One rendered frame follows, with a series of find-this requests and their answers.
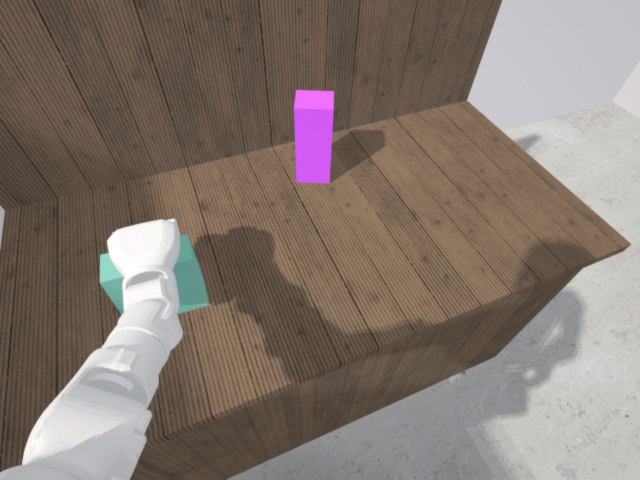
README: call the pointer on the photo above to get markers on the robot left hand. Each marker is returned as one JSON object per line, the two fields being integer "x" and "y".
{"x": 149, "y": 243}

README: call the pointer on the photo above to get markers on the sponge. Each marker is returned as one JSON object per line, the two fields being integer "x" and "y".
{"x": 190, "y": 283}

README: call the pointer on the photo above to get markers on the robot left upper arm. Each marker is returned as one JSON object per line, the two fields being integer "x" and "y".
{"x": 93, "y": 435}

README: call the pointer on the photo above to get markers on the table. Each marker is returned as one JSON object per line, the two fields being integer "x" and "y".
{"x": 436, "y": 242}

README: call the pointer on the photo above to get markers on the left robot forearm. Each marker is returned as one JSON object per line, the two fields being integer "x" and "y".
{"x": 130, "y": 361}

